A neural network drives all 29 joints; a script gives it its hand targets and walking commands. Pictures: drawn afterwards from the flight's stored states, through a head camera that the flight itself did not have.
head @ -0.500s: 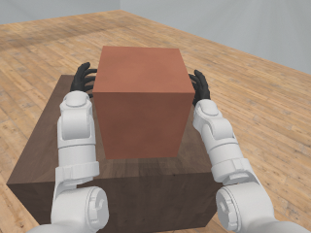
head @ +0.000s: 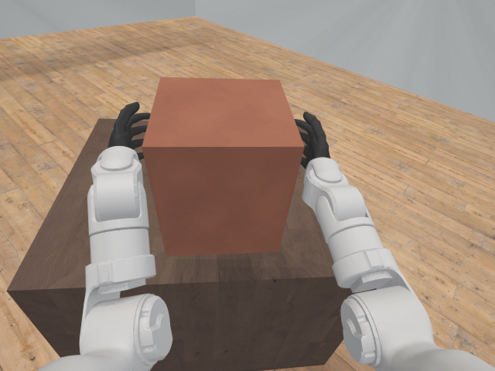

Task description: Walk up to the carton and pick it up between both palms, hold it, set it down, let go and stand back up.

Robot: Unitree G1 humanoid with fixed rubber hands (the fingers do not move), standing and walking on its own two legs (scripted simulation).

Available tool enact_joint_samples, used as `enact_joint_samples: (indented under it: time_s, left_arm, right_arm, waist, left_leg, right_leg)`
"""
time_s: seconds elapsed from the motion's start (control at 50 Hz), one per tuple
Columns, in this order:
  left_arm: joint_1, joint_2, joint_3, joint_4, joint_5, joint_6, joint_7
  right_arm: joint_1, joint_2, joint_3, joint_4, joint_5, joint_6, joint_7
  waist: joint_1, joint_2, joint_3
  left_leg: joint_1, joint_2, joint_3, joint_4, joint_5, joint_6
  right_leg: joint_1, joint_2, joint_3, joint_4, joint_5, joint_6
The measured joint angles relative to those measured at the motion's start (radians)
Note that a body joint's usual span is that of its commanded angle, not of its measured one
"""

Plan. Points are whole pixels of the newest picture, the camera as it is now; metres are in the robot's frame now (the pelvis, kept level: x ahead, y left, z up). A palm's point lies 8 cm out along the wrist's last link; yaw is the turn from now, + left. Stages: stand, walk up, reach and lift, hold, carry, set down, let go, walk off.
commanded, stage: hold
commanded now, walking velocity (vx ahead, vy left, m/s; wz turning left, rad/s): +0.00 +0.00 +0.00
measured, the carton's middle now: (222, 168) +0.41 +0.02 +0.14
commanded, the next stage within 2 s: set down in 0.22 s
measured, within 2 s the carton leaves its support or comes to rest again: neither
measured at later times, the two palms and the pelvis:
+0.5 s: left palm (124, 148) +0.36 +0.17 +0.21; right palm (318, 160) +0.35 -0.13 +0.20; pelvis +0.00 +0.00 +0.00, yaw +0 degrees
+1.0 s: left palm (150, 169) +0.40 +0.14 +0.14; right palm (319, 180) +0.37 -0.15 +0.15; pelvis +0.02 +0.01 +0.00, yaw +0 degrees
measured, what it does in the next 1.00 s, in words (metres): stands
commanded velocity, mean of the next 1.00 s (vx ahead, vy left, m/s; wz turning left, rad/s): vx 0.00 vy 0.00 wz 0.00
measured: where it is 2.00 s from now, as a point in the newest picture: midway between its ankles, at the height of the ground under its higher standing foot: outside the picture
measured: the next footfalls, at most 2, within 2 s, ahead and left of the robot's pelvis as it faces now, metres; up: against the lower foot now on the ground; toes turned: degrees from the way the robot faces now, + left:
none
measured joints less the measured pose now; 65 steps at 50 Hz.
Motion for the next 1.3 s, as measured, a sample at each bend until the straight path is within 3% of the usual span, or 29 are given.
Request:
enact_joint_samples:
  time_s: [0.2, 0.32, 0.38, 0.48, 0.58, 0.68, 0.76, 0.88, 1.04, 1.18, 1.3]
  left_arm:
    - [0.005, 0.012, -0.043, -0.055, -0.029, -0.007, 0.019]
    - [0.038, -0.014, -0.022, -0.083, -0.010, 0.004, -0.003]
    - [0.049, -0.021, -0.009, -0.079, 0.002, -0.004, -0.016]
    - [0.001, -0.025, 0.023, 0.002, 0.030, -0.068, -0.028]
    - [-0.035, -0.019, 0.040, 0.075, 0.046, -0.176, -0.037]
    - [-0.021, -0.012, 0.034, 0.138, 0.029, -0.275, -0.036]
    - [0.012, -0.012, 0.029, 0.166, 0.028, -0.312, -0.037]
    - [0.077, -0.017, -0.014, 0.160, 0.012, -0.312, -0.017]
    - [0.091, -0.010, -0.080, 0.139, -0.059, -0.349, 0.028]
    - [0.006, -0.004, -0.016, 0.257, -0.022, -0.359, 0.002]
    - [0.020, 0.009, 0.018, 0.285, 0.003, -0.359, -0.027]
  right_arm:
    - [0.008, -0.021, 0.009, -0.066, 0.032, -0.013, -0.003]
    - [0.038, -0.048, 0.065, -0.122, 0.062, 0.034, -0.028]
    - [0.052, -0.030, 0.060, -0.122, 0.039, 0.032, -0.030]
    - [0.038, 0.032, -0.042, -0.064, -0.054, -0.043, 0.001]
    - [0.018, 0.087, -0.153, -0.011, -0.167, -0.189, 0.044]
    - [0.026, 0.097, -0.190, 0.033, -0.215, -0.333, 0.060]
    - [0.048, 0.092, -0.178, 0.078, -0.212, -0.395, 0.060]
    - [0.111, 0.076, -0.135, 0.105, -0.164, -0.439, 0.054]
    - [0.161, 0.028, -0.070, 0.038, -0.079, -0.482, 0.029]
    - [0.087, 0.024, -0.094, 0.092, -0.104, -0.433, 0.023]
    - [0.070, 0.063, -0.120, 0.148, -0.161, -0.430, 0.022]
  waist:
    - [-0.025, 0.027, 0.009]
    - [-0.033, 0.038, 0.020]
    - [-0.030, 0.030, 0.018]
    - [-0.007, 0.008, 0.021]
    - [0.012, 0.001, 0.031]
    - [0.009, -0.007, 0.037]
    - [0.001, -0.024, 0.051]
    - [-0.011, -0.036, 0.084]
    - [-0.021, -0.004, 0.062]
    - [-0.006, -0.001, 0.052]
    - [-0.003, -0.012, 0.062]
  left_leg:
    - [-0.010, 0.000, -0.002, 0.011, -0.006, 0.001]
    - [0.038, -0.003, 0.006, -0.011, -0.004, 0.008]
    - [0.046, -0.005, 0.007, -0.014, -0.003, 0.008]
    - [0.034, -0.010, 0.002, -0.017, 0.006, 0.005]
    - [0.016, -0.016, -0.006, -0.027, 0.016, 0.005]
    - [0.022, -0.019, -0.018, -0.035, 0.014, 0.006]
    - [0.049, -0.018, -0.017, -0.041, 0.005, 0.005]
    - [0.059, -0.016, -0.007, -0.029, -0.015, 0.006]
    - [-0.017, -0.008, 0.009, 0.016, -0.037, 0.009]
    - [0.027, -0.017, 0.026, -0.022, -0.028, 0.020]
    - [0.036, -0.022, 0.020, -0.026, -0.025, 0.022]
  right_leg:
    - [0.002, 0.000, -0.002, -0.013, 0.006, 0.004]
    - [0.048, -0.003, 0.006, -0.035, 0.012, 0.007]
    - [0.049, -0.005, 0.007, -0.023, 0.005, 0.007]
    - [0.026, -0.010, 0.001, 0.002, -0.005, 0.003]
    - [0.004, -0.016, -0.008, 0.008, -0.006, 0.005]
    - [0.026, -0.016, -0.020, -0.024, 0.001, 0.007]
    - [0.059, -0.015, -0.018, -0.047, 0.002, 0.008]
    - [0.075, -0.013, -0.008, -0.053, -0.005, 0.011]
    - [0.006, -0.008, 0.007, -0.037, -0.006, 0.017]
    - [0.031, -0.019, 0.024, -0.043, -0.007, 0.025]
    - [0.046, -0.023, 0.017, -0.055, -0.004, 0.027]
